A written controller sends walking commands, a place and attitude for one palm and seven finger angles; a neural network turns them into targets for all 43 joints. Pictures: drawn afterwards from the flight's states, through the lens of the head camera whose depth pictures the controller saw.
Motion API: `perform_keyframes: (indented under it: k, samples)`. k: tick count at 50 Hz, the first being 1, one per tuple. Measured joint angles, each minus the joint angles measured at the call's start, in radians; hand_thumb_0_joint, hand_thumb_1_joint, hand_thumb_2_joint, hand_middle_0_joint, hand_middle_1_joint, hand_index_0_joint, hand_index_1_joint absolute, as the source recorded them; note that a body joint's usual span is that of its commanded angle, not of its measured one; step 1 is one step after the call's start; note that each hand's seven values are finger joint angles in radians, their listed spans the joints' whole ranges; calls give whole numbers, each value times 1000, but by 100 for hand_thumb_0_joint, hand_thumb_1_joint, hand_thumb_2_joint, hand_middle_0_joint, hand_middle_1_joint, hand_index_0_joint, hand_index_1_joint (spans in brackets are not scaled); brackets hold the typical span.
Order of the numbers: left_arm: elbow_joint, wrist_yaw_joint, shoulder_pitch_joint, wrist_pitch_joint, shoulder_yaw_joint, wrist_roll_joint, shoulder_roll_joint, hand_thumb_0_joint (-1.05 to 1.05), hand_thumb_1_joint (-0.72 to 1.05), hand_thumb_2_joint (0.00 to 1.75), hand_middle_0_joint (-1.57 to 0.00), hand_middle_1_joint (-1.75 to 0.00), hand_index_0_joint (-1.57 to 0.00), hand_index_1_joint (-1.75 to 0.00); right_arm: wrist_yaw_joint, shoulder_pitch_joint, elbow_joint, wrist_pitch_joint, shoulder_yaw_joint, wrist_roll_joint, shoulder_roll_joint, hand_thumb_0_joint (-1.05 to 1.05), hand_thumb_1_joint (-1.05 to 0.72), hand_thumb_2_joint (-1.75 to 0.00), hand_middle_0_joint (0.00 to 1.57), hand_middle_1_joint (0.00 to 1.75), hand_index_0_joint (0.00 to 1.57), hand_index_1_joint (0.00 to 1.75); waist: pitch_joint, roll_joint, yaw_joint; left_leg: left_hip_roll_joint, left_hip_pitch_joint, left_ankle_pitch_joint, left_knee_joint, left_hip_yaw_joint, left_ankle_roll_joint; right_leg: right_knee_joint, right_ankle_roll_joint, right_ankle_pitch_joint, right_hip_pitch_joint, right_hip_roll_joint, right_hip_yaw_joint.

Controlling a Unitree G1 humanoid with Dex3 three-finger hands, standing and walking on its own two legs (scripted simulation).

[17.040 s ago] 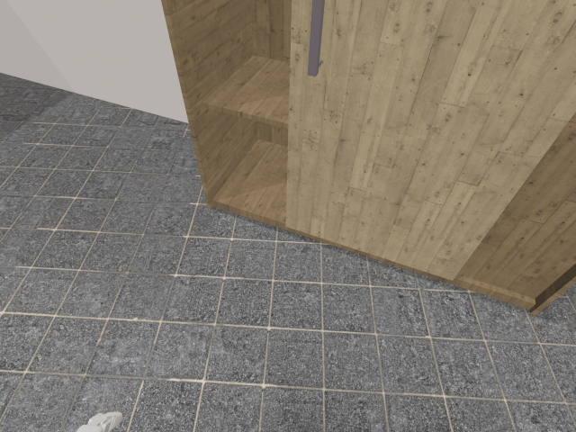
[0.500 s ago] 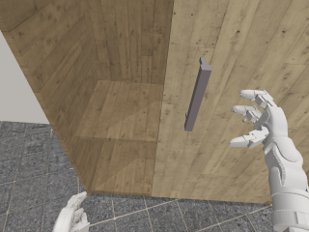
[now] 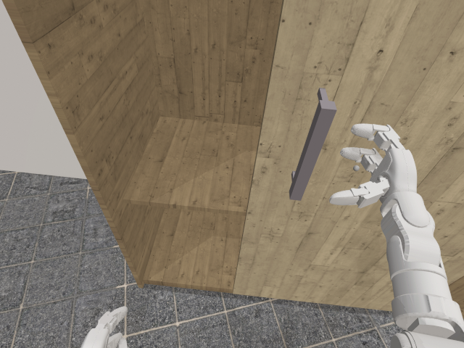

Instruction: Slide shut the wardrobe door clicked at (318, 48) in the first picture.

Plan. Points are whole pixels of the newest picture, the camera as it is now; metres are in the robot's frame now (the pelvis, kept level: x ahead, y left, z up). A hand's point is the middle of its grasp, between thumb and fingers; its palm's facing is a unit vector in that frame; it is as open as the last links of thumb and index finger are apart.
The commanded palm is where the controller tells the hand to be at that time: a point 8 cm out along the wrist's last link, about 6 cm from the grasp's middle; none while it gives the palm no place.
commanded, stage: move the hooked fingers beside the handle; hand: right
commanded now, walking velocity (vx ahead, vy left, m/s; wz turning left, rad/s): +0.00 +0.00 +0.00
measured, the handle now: (307, 149) +0.44 -0.10 +0.14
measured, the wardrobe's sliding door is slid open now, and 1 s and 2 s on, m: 0.38 0.38 0.38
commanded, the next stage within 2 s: feel for the door with the fingertips in 0.62 s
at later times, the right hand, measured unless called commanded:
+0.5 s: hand (349, 171) +0.38 -0.16 +0.15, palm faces +0.04 +1.00 -0.02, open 14.0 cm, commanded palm +0.35 -0.21 +0.14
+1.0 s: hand (338, 178) +0.36 -0.13 +0.15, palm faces +0.01 +1.00 -0.01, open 14.0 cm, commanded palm +0.34 -0.18 +0.14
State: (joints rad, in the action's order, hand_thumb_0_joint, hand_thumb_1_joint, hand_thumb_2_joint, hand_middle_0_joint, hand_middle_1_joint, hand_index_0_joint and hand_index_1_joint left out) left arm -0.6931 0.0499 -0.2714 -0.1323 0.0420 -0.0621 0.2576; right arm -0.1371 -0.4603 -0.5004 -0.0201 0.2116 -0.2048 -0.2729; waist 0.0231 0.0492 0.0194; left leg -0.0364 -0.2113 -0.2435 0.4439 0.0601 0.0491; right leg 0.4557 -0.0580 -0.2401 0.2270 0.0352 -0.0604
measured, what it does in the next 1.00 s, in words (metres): stands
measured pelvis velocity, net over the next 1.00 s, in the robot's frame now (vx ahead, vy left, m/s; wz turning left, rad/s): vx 0.00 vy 0.01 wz -0.01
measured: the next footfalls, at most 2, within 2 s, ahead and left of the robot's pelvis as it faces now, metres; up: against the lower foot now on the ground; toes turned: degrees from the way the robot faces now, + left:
none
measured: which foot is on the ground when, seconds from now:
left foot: down 0.00-1.00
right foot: down 0.00-1.00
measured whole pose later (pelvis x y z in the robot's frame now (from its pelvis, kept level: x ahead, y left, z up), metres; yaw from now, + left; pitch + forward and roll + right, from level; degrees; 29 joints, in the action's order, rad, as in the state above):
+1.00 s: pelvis +0.00 +0.01 +0.00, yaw -1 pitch -1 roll +0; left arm -0.69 0.05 -0.22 -0.12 0.04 -0.07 0.26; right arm -0.08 -0.37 -0.36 0.02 0.12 -0.21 -0.20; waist 0.02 0.06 0.00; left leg -0.04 -0.19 -0.25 0.45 0.07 0.06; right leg 0.46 -0.05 -0.24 0.21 0.03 -0.05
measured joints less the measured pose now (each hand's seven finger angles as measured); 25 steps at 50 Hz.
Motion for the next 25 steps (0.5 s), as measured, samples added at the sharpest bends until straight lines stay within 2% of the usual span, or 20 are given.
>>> perform_keyframes:
  k: [10, 25]
  samples:
    - [3, 4, 4, 5, -8, -7, 12, 1, 90, 90, -20, -30, -21, -30, -4, 61, 54, 10, -4, -10, 4, -1, 51, -30, 30, 120, 30, 120, -2, 5, -8, -6, 9, -4, 1, 5, 7, 6, 6, -5, -6, -6, 6]
    - [15, 9, 48, 5, 6, -9, 3, 1, 90, 90, -20, -30, -21, -30, 11, 5, -2, 8, -24, -5, 12, -1, 51, -30, 30, 120, 30, 120, -1, 4, -10, -8, 3, -4, 5, 11, 13, 7, 12, 0, 0, -7, 12]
